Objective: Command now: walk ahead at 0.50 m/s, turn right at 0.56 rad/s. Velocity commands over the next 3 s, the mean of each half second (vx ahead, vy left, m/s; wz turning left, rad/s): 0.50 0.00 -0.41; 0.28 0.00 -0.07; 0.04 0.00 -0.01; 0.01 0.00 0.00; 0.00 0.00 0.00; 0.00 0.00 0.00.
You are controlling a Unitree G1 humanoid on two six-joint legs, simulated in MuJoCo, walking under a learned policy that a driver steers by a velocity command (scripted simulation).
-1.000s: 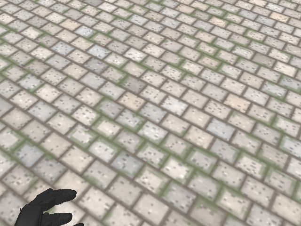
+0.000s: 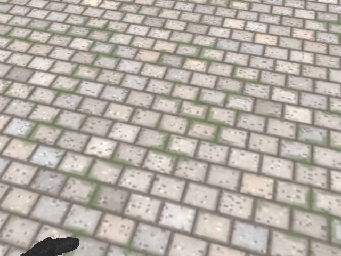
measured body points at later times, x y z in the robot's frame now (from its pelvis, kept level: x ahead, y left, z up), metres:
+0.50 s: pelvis +0.29 +0.01 +0.01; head +0.31 +0.00 +0.46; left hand +0.37 +0.29 -0.11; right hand +0.46 -0.27 -0.07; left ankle +0.43 +0.09 -0.72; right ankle +0.12 -0.09 -0.72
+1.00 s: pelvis +0.49 -0.03 +0.02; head +0.51 -0.05 +0.46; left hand +0.73 +0.17 -0.07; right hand +0.50 -0.32 -0.12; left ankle +0.44 +0.09 -0.71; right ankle +0.56 -0.16 -0.72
